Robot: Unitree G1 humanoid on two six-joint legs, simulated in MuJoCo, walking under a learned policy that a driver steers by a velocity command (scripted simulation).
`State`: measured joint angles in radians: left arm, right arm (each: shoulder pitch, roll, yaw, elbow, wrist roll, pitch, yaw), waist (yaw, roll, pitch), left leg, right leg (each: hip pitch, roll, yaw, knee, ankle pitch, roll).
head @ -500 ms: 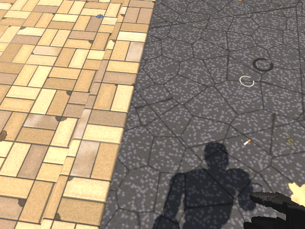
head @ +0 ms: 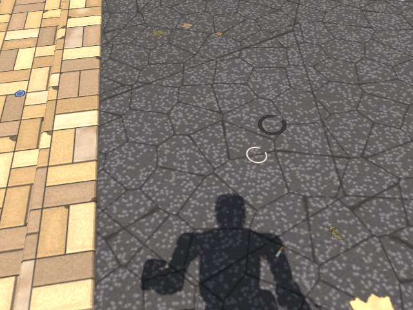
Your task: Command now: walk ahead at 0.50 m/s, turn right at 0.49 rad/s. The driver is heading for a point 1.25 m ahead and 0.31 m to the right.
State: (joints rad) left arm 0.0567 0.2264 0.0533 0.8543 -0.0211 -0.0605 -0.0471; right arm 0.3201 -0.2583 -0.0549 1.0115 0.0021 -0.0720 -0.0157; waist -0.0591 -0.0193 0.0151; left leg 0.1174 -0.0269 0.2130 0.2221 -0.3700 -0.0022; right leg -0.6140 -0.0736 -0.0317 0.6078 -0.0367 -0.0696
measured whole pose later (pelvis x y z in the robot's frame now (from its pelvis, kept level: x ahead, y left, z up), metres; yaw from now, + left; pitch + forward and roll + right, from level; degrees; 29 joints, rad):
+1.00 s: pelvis +0.32 -0.05 +0.01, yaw -26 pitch +0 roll +0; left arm 0.22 0.23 0.03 0.73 0.03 0.02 0.01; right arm 0.17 -0.27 -0.04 0.83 -0.02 0.00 -0.01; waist -0.03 0.03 0.01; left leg -0.34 0.03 0.03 0.55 -0.27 -0.02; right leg -0.25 0.00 0.02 0.52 -0.28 -0.01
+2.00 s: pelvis +0.52 -0.12 +0.01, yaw -26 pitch +2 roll +0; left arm 0.00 0.24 0.05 0.77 -0.03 -0.08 -0.03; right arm 0.45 -0.23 -0.03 1.04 0.01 -0.08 -0.01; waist -0.11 -0.03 0.03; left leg 0.13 -0.02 0.04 0.16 -0.33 0.03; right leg -0.62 -0.06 -0.02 0.58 0.02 -0.02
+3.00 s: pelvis +1.04 -0.33 +0.02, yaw -13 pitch +2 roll +0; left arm 0.01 0.28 0.05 0.79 0.01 -0.11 0.00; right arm 0.35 -0.26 -0.07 0.85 0.01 -0.06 -0.01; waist -0.07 -0.04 0.03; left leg -0.11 -0.10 -0.12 0.30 -0.22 0.08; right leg -0.63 -0.06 0.09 0.57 0.08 0.03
